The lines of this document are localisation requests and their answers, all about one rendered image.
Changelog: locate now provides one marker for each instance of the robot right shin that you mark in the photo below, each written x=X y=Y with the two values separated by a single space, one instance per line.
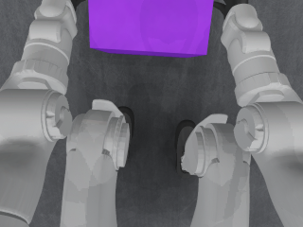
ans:
x=213 y=118

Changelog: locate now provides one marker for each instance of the robot right upper arm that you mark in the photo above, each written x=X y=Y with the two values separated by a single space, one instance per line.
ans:
x=273 y=133

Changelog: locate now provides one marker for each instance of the robot right forearm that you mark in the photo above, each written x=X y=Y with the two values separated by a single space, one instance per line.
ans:
x=252 y=61

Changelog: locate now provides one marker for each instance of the carton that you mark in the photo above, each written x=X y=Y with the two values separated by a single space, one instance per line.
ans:
x=161 y=28

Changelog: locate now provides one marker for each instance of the robot left hand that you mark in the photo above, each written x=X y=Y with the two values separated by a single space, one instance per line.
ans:
x=75 y=3

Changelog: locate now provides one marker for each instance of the robot left forearm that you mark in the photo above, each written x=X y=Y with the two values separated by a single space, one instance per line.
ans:
x=47 y=50

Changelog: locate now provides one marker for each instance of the robot right hand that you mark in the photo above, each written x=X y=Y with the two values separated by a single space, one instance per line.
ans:
x=224 y=8

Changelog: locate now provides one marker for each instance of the robot left upper arm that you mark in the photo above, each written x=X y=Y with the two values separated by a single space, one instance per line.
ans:
x=31 y=123

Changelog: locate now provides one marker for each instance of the robot left thigh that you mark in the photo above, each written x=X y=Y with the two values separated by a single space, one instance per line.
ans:
x=89 y=187

